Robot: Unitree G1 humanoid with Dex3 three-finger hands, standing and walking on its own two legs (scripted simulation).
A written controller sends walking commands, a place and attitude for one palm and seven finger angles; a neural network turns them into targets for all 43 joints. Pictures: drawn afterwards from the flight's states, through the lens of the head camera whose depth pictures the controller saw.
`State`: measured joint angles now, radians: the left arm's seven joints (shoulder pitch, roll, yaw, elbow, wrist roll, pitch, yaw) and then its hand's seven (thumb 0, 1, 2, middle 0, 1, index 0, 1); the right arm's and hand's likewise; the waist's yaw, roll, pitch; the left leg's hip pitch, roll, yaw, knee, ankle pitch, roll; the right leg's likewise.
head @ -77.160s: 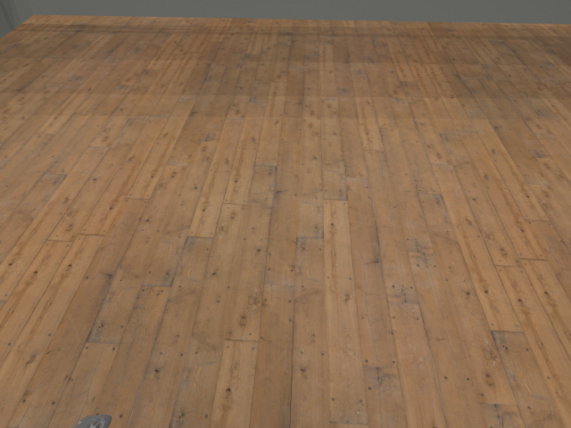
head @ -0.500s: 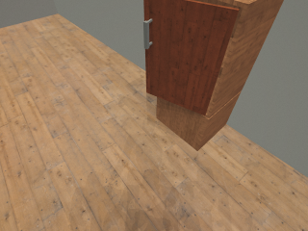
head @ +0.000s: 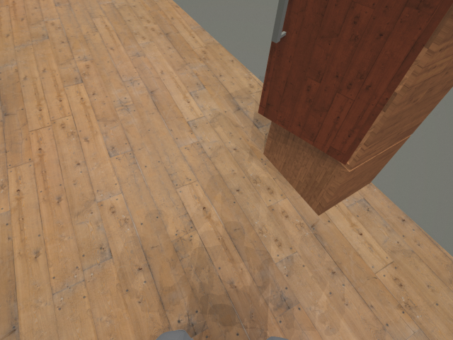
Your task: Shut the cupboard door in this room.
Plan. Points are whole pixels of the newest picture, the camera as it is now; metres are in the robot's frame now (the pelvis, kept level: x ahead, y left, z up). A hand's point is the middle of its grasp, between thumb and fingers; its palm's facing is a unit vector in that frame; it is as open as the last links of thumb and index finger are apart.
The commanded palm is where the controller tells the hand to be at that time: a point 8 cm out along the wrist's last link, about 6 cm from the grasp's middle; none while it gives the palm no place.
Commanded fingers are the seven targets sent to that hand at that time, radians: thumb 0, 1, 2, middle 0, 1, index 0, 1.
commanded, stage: walk to a spot facing it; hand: left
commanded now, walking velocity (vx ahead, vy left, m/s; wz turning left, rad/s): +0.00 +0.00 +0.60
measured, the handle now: (283, 17) +0.96 -0.14 +0.09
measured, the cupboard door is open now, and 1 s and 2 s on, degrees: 17 17 17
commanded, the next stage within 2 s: turn to face it in 1.40 s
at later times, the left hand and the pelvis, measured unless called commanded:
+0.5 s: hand out of the picture +0.01 +0.17 -0.14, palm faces +0.34 -0.90 -0.28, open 7.4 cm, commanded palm none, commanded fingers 0.00 0.90 0.90 -0.20 -0.30 -0.20 -0.30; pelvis +0.01 -0.05 +0.02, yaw +22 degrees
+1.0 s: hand out of the picture +0.08 +0.22 -0.14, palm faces +0.61 -0.73 -0.30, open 7.4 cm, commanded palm none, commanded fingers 0.00 0.90 0.90 -0.20 -0.30 -0.20 -0.30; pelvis +0.15 +0.00 +0.00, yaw +39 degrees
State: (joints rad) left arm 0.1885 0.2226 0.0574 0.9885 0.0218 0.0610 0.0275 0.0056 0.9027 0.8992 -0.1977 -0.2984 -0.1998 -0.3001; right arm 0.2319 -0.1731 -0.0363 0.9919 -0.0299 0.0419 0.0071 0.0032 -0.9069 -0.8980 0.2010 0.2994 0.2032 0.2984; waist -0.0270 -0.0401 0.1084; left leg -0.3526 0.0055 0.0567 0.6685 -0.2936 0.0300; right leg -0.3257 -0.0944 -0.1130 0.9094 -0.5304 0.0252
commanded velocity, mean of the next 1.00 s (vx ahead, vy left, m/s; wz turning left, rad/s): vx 0.22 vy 0.00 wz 0.58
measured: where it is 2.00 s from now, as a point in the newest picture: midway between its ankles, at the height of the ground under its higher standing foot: (180, 300)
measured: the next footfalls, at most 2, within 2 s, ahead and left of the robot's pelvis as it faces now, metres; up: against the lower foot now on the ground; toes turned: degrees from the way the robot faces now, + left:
right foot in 0.28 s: +0.05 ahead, -0.16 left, +0.00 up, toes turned +10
left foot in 0.62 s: +0.01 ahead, +0.12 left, +0.00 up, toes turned +33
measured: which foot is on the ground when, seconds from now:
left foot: down 0.00-0.26, up 0.28-0.60, down 0.62-0.92, up 0.94-1.00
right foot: up 0.00-0.26, down 0.28-0.62, up 0.64-0.90, down 0.92-1.00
